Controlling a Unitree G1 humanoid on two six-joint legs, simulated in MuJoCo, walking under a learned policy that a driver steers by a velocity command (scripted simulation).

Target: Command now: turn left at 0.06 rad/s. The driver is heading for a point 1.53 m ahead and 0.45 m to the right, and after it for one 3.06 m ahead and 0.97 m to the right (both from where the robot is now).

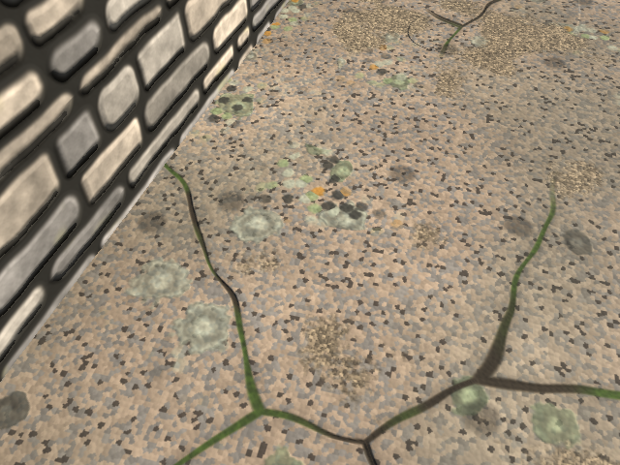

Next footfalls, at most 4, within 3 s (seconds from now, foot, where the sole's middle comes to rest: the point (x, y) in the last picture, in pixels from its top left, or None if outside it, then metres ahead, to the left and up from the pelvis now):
1.58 left None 0.41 0.11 -0.77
2.14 right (388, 373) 0.72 -0.14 -0.77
2.62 left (304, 308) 0.90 0.06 -0.77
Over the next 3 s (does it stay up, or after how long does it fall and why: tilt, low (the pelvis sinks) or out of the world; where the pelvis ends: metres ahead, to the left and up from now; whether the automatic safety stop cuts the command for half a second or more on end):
stays up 0.77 -0.05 0.00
